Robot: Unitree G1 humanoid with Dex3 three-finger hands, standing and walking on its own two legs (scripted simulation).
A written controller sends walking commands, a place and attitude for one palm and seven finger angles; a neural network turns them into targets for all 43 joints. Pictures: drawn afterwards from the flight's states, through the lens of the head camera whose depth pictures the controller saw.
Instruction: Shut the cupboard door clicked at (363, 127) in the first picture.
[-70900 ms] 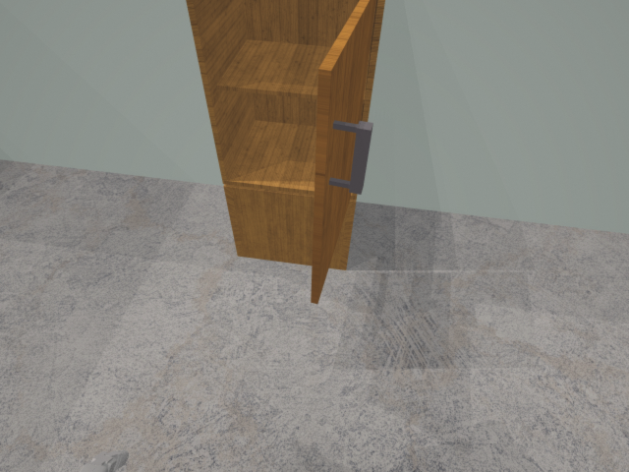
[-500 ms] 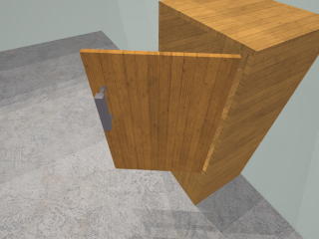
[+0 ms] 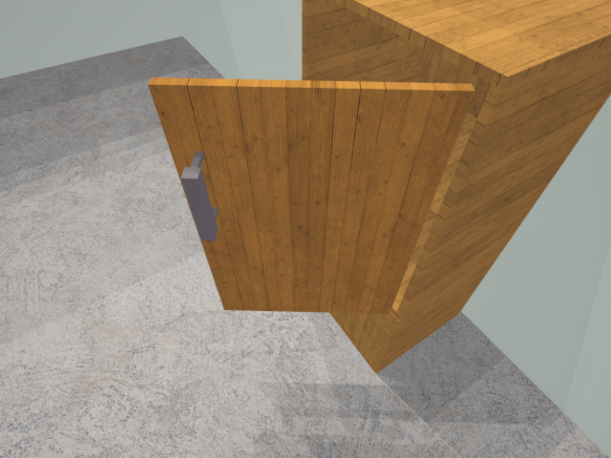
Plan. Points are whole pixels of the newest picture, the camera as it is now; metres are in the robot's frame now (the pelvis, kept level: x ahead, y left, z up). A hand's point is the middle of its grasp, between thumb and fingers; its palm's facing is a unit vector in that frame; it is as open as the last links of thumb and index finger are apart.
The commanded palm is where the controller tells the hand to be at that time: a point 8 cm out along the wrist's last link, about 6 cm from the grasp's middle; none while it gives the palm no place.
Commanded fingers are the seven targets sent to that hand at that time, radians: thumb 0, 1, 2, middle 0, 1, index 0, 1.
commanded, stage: raise the hand and make a fist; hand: left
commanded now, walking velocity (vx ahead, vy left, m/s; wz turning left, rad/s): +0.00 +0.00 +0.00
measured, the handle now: (204, 197) +0.46 +0.19 +0.07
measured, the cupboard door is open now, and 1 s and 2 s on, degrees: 56 56 56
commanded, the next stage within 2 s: bring the fist close to the handle in 1.86 s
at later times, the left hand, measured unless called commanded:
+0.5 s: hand out of the picture +0.11 +0.19 -0.02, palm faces +0.18 -0.98 -0.05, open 5.5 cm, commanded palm +0.11 +0.22 -0.02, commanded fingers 0.00 0.90 0.90 -0.71 -0.86 -0.71 -0.86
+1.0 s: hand (163, 419) +0.16 +0.18 +0.01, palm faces -0.04 -1.00 -0.03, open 3.4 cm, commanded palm +0.14 +0.25 +0.03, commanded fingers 0.00 0.90 0.90 -1.17 -1.36 -1.17 -1.36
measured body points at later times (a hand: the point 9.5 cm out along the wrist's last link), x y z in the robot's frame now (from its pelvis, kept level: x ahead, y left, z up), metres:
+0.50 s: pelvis -0.05 -0.01 -0.09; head -0.01 +0.00 +0.36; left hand +0.09 +0.24 -0.02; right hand +0.21 -0.21 -0.12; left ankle -0.01 +0.10 -0.74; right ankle -0.02 -0.10 -0.74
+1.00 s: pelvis -0.04 +0.01 -0.06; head +0.00 +0.01 +0.38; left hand +0.16 +0.23 +0.01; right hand +0.13 -0.24 -0.14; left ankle -0.01 +0.10 -0.74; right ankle -0.02 -0.10 -0.74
